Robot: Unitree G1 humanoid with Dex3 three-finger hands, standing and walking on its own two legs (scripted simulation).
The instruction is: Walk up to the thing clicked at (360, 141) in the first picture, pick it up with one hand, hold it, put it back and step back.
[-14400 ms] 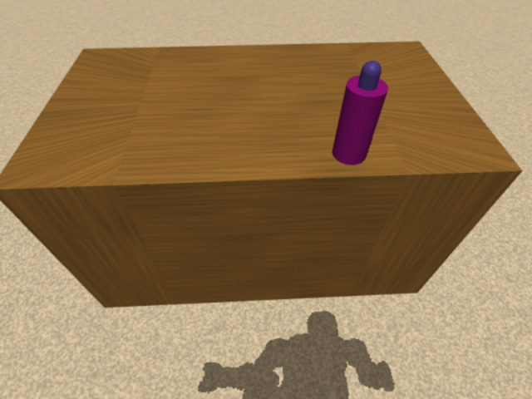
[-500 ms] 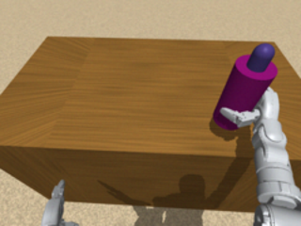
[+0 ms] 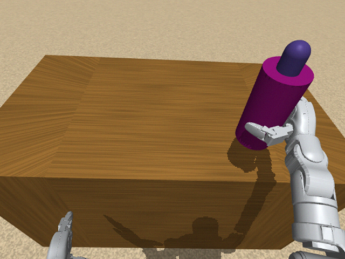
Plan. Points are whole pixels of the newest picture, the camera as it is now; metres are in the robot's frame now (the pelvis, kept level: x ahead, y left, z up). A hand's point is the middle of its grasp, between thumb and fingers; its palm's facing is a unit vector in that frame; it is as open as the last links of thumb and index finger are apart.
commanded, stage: lift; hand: right
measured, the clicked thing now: (272, 99) +0.36 -0.18 +0.22
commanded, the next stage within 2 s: hold in 0.48 s
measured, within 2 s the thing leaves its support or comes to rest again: neither
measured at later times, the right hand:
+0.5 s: hand (271, 109) +0.34 -0.17 +0.21, palm faces +0.14 +0.99 +0.00, open 11.4 cm
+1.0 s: hand (275, 98) +0.34 -0.17 +0.24, palm faces +0.12 +0.99 +0.00, open 11.4 cm
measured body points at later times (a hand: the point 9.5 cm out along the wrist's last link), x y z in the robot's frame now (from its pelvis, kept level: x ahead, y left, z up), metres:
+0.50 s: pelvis -0.01 +0.00 +0.00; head -0.04 +0.03 +0.45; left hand +0.16 +0.26 -0.07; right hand +0.33 -0.23 +0.22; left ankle +0.01 +0.14 -0.73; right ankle +0.02 -0.15 -0.73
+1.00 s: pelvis +0.00 +0.00 +0.01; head -0.03 +0.03 +0.45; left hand +0.17 +0.26 -0.07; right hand +0.33 -0.22 +0.24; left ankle +0.01 +0.14 -0.73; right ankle +0.02 -0.15 -0.73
